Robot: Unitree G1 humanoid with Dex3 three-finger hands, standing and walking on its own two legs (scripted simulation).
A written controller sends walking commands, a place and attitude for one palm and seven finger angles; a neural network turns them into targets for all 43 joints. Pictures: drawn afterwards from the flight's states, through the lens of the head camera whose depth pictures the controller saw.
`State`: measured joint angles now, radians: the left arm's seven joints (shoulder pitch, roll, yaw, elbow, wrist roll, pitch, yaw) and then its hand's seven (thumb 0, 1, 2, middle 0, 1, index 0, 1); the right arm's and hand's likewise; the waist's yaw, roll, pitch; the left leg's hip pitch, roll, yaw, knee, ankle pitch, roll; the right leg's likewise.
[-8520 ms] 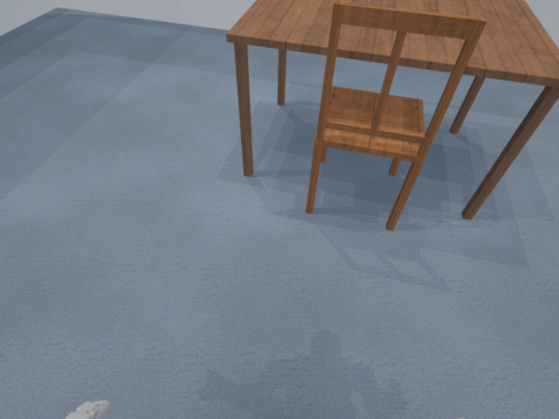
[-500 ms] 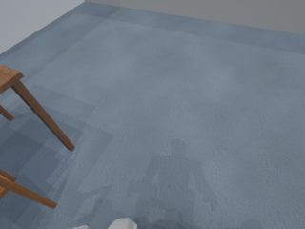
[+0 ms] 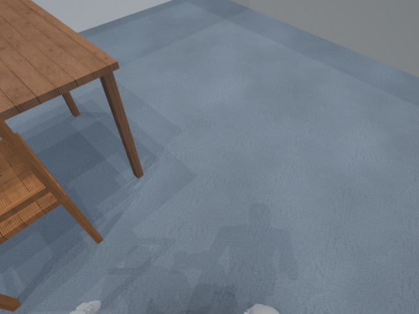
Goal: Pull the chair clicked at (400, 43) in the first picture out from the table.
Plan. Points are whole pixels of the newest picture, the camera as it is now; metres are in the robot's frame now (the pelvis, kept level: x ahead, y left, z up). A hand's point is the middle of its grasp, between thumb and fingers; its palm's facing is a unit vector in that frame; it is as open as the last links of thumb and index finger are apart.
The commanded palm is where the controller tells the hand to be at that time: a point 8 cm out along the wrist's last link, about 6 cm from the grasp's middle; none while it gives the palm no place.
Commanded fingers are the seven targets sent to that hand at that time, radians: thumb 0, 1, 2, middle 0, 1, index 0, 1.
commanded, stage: turn to face it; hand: left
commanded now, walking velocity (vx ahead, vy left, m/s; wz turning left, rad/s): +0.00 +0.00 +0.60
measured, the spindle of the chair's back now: out of the picture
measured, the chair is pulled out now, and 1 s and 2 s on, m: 0.00 0.00 0.00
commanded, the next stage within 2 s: take the last steps up to it in 1.20 s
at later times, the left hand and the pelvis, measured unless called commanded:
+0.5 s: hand out of the picture -0.01 +0.17 -0.15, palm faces +0.34 -0.90 -0.27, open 7.3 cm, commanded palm none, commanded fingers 0.00 0.90 0.90 -0.20 -0.30 -0.20 -0.30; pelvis +0.00 -0.04 +0.00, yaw +20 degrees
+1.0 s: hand out of the picture -0.03 +0.22 -0.15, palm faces +0.58 -0.77 -0.27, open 7.3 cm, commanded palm none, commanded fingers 0.00 0.90 0.90 -0.20 -0.30 -0.20 -0.30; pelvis -0.01 -0.02 +0.00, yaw +35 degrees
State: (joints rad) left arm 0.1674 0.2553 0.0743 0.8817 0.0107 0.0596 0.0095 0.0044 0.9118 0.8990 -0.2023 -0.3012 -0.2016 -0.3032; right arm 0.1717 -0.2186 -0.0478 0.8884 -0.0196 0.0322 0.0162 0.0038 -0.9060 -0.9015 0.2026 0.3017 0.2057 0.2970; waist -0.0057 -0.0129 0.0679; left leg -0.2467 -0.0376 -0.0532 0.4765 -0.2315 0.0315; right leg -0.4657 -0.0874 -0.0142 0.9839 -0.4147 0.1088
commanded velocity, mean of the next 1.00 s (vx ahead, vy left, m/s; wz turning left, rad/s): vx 0.00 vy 0.00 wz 0.54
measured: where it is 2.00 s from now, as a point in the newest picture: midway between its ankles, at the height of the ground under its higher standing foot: outside the picture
